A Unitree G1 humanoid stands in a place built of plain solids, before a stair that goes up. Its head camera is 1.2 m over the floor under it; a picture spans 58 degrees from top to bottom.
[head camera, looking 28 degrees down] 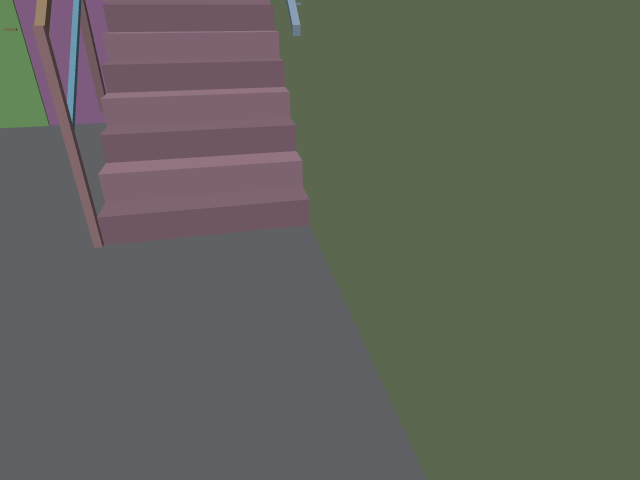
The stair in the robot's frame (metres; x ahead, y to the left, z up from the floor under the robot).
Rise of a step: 0.18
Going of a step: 0.22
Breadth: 1.21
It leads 13 degrees to the left of straight ahead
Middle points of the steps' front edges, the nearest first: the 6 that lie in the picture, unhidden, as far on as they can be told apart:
2.32 0.66 0.18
2.54 0.70 0.35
2.75 0.75 0.53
2.96 0.80 0.71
3.18 0.85 0.88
3.39 0.89 1.06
